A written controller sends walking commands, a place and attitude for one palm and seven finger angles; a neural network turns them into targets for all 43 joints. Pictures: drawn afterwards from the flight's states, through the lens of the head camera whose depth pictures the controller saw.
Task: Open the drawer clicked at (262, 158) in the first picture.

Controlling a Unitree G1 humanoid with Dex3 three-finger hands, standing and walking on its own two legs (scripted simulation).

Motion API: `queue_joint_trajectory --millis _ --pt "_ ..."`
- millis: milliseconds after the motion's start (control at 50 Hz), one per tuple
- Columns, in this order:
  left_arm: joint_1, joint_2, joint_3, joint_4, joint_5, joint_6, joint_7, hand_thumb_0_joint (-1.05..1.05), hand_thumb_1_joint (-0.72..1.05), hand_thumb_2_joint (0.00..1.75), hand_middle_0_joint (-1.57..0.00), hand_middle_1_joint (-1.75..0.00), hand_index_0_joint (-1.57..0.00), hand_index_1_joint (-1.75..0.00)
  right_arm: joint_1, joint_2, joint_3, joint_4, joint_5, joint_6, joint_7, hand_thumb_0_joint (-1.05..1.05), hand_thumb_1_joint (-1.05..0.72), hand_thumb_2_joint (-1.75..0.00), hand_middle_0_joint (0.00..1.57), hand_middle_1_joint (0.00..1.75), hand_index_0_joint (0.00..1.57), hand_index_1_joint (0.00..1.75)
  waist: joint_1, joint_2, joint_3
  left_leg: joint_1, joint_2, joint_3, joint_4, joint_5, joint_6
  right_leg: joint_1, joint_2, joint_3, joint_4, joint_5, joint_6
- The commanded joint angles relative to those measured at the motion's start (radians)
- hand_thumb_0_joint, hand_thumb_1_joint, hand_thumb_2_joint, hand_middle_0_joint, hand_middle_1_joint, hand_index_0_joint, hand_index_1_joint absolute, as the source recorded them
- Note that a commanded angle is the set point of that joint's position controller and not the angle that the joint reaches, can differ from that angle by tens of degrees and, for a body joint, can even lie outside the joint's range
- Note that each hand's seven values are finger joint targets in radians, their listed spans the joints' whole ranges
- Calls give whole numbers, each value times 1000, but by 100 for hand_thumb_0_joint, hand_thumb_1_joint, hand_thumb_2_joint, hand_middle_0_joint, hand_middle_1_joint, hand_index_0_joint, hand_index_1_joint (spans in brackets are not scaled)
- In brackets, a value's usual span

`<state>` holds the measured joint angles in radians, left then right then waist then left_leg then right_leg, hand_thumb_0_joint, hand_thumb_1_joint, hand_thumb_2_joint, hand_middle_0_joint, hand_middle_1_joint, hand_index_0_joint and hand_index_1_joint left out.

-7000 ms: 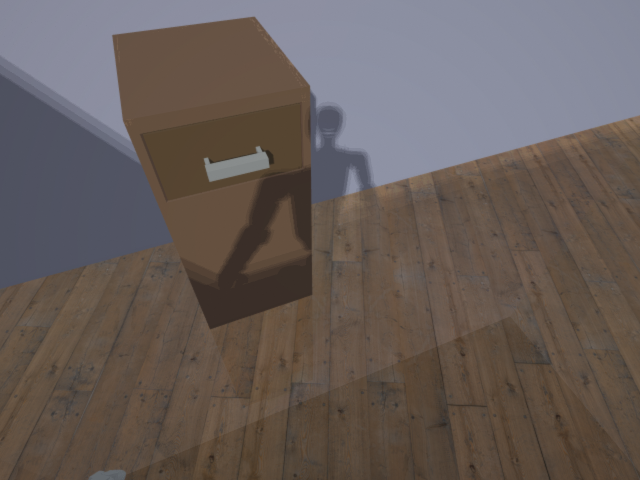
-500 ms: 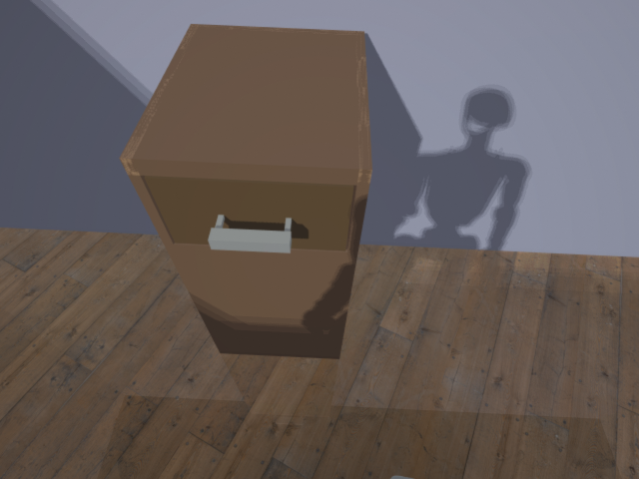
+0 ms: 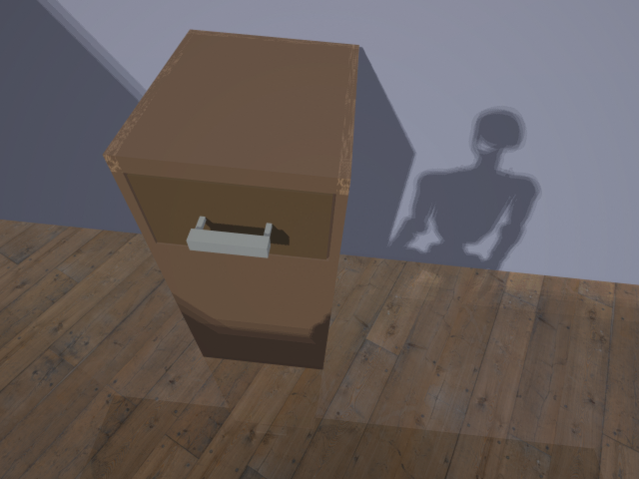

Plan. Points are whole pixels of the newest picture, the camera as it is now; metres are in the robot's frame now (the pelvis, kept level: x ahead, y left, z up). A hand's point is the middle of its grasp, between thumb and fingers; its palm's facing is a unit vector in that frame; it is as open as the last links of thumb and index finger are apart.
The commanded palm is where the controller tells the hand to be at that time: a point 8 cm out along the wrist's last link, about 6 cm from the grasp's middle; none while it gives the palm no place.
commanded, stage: come to a stop and stand still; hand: left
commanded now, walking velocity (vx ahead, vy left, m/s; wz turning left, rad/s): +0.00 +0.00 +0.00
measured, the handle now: (232, 233) +0.50 +0.20 -0.07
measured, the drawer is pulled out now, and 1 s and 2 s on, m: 0.00 0.00 0.00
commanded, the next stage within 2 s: look again from close up in 0.84 s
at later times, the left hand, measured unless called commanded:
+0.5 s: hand out of the picture +0.02 +0.18 -0.16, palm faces +0.02 -0.98 -0.22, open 7.4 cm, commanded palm none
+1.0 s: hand out of the picture -0.12 +0.16 -0.17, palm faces +0.06 -0.99 -0.15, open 7.4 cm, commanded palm none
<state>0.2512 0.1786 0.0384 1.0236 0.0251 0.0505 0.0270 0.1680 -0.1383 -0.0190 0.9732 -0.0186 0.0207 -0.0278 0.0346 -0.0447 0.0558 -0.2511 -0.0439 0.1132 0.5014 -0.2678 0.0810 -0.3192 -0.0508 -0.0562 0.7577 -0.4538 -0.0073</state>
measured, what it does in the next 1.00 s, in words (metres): shifts its weight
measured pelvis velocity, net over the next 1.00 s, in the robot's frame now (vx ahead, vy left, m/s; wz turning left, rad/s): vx -0.06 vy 0.01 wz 0.02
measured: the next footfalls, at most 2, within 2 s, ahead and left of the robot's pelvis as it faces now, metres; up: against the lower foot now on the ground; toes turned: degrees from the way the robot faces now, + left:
none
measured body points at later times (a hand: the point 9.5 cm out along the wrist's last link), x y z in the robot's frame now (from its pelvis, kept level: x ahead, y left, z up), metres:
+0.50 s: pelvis -0.03 +0.00 +0.00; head -0.05 +0.00 +0.45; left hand +0.02 +0.23 -0.14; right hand +0.01 -0.24 -0.15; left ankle +0.00 +0.07 -0.73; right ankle -0.04 -0.13 -0.73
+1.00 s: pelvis -0.06 +0.01 +0.01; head -0.07 +0.01 +0.46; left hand -0.12 +0.21 -0.16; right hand -0.08 -0.20 -0.16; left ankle +0.00 +0.07 -0.73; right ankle -0.04 -0.13 -0.73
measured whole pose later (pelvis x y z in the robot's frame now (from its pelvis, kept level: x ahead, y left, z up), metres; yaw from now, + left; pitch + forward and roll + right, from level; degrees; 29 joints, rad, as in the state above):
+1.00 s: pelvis -0.06 +0.01 +0.01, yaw +1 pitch -2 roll -1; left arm 0.42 0.10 -0.01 1.11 0.03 0.00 0.04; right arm 0.34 -0.12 -0.01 1.11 -0.01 0.02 -0.02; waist -0.01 0.01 0.00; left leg -0.26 -0.04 0.09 0.42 -0.14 0.08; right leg -0.20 -0.04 -0.04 0.44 -0.20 0.03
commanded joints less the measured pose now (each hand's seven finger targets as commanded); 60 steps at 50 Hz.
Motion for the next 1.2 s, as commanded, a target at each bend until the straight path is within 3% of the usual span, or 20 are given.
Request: queue_joint_trajectory --millis 0,20,40,60,80,120,140,200,360,520,700,940,1180 --pt "124 101 -8 -111 6 -56 17 0 90 90 -20 -30 -20 -30 -27 -230 -40 -152 -16 -33 6 0 -90 -90 20 30 20 30 4 135 -135 43 224 -226 -73 193 33 14 -12 25 -181 89 -10" --pt "145 98 -11 -102 2 -74 23 0 90 90 -20 -30 -20 -30 12 -164 -30 -156 -10 -36 8 0 -90 -90 20 30 20 30 -4 107 -215 89 168 -200 40 276 7 107 -38 68 -305 285 -23" --pt "134 117 -6 -110 4 -85 27 0 90 90 -20 -30 -20 -30 68 -124 -26 -157 2 -39 7 0 -90 -90 20 30 20 30 -35 -26 -208 25 112 -163 97 210 -29 143 -108 178 -313 463 -52" --pt "91 147 -5 -132 6 -88 27 0 90 90 -20 -30 -20 -30 103 -122 -24 -164 4 -42 8 0 -90 -90 20 30 20 30 -70 -32 -177 4 70 -149 54 124 -49 137 -159 203 -281 579 -82" --pt "82 149 -10 -156 6 -82 25 0 90 90 -20 -30 -20 -30 116 -112 -20 -162 -1 -38 13 0 -90 -90 20 30 20 30 -74 30 -159 28 67 -139 28 172 -44 119 -137 176 -237 624 -76" --pt "110 146 -4 -157 -1 -73 31 0 90 90 -20 -30 -20 -30 113 -151 -30 -151 -6 -33 7 0 -90 -90 20 30 20 30 -51 -77 -150 47 106 -142 75 424 -27 134 -87 129 -186 720 -49" --pt "120 137 -6 -163 -4 -68 35 0 90 90 -20 -30 -20 -30 118 -159 -32 -148 -4 -31 4 0 -90 -90 20 30 20 30 -47 -74 -135 53 115 -144 72 445 -23 125 -84 119 -187 684 -43" --pt "124 131 -12 -172 -10 -58 35 0 90 90 -20 -30 -20 -30 120 -161 -24 -126 -5 -30 6 0 -90 -90 20 30 20 30 -41 32 -101 72 135 -148 44 468 -16 97 -55 105 -204 511 -33" --pt "93 125 -24 -144 -12 -49 22 0 90 90 -20 -30 -20 -30 95 -161 -9 -70 -2 -20 16 0 -90 -90 20 30 20 30 -35 36 47 -33 130 -170 -113 17 -29 52 -48 120 -342 193 -29" --pt "119 97 -30 -87 -11 -53 19 0 90 90 -20 -30 -20 -30 144 -152 -3 4 1 -24 16 0 -90 -90 20 30 20 30 -33 52 34 -49 141 -198 -202 -92 -35 91 -42 107 -388 159 -19" --pt "178 47 -34 -7 -9 -61 21 0 90 90 -20 -30 -20 -30 195 -127 -5 75 6 -25 12 0 -90 -90 20 30 20 30 -35 62 24 -41 154 -211 -241 -131 -36 94 -40 92 -403 169 -14" --pt "259 -10 -33 59 0 -61 24 0 90 90 -20 -30 -20 -30 215 -101 -15 107 7 -16 6 0 -90 -90 20 30 20 30 -32 63 60 -80 166 -235 -277 -228 -36 48 -24 78 -395 123 -7" --pt "282 -16 -28 66 4 -64 24 0 90 90 -20 -30 -20 -30 222 -86 -18 102 5 -11 9 0 -90 -90 20 30 20 30 -38 37 72 -85 148 -224 -253 -236 -43 -25 -24 108 -416 24 -10"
